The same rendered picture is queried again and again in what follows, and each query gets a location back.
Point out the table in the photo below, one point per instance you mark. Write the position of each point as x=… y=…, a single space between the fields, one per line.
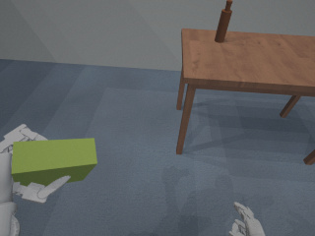
x=256 y=62

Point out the sponge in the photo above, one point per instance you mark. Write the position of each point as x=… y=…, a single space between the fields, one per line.
x=43 y=162

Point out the left robot hand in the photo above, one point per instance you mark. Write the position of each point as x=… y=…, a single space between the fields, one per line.
x=34 y=193

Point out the robot left forearm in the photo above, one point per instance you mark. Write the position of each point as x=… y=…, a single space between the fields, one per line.
x=9 y=224

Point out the right robot hand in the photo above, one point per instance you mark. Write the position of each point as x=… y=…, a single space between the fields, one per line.
x=252 y=226

